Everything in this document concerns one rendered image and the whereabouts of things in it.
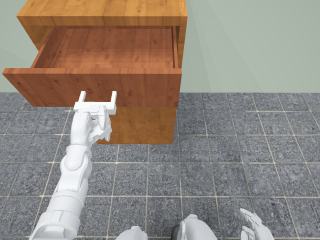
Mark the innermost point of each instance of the robot left hand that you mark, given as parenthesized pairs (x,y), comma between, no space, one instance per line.
(82,125)

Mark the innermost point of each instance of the drawer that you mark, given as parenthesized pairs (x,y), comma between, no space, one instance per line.
(139,62)

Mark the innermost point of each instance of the robot right hand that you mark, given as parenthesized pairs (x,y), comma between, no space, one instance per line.
(260,232)

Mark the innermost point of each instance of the handle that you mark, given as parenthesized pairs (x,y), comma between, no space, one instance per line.
(110,106)

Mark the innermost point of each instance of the left robot forearm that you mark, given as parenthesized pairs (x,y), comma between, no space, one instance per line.
(61,219)

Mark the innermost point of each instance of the cabinet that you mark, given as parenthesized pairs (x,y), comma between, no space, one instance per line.
(130,125)

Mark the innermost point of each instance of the robot right shin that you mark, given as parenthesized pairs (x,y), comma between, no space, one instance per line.
(191,216)

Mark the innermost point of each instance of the right robot foot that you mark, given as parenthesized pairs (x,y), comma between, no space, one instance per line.
(174,232)

